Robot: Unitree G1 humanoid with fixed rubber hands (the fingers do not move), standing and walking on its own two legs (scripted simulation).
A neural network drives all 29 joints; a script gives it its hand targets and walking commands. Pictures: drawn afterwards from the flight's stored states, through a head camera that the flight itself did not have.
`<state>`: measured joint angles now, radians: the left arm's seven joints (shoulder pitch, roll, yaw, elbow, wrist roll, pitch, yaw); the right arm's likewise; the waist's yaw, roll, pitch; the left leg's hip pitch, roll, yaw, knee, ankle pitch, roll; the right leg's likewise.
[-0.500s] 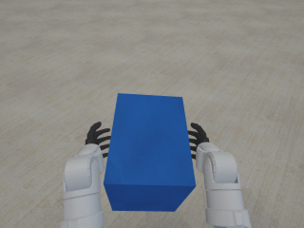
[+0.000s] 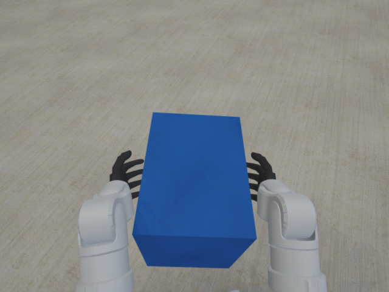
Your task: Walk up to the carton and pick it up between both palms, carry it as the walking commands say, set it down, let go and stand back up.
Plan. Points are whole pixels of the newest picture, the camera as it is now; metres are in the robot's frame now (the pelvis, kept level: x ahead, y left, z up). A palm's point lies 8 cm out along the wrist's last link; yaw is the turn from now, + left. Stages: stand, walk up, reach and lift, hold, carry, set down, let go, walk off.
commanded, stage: carry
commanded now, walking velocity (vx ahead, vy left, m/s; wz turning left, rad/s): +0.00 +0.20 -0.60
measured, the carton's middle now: (192, 193) +0.33 +0.01 +0.01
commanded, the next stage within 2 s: none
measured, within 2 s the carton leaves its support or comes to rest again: neither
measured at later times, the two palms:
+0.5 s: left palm (139, 197) +0.28 +0.10 +0.09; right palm (294, 240) +0.20 -0.16 +0.07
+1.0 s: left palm (127, 218) +0.25 +0.12 +0.09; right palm out of the picture +0.10 -0.11 +0.09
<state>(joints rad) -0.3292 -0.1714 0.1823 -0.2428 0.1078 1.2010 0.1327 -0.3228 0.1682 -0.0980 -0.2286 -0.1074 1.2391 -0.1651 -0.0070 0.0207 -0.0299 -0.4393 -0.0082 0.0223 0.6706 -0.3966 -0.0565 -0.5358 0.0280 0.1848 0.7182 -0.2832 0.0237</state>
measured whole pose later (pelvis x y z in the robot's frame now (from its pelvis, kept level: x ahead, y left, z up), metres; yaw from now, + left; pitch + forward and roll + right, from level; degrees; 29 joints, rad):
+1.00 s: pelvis -0.08 +0.15 +0.00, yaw -35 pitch +6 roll +0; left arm -0.29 -0.16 0.17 -0.33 0.08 1.21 0.15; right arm -0.30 0.16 -0.05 -0.27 -0.10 1.23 -0.17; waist 0.02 -0.02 -0.02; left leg -0.46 0.09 0.23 0.66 -0.29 0.04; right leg -0.52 0.02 -0.02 0.92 -0.48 0.03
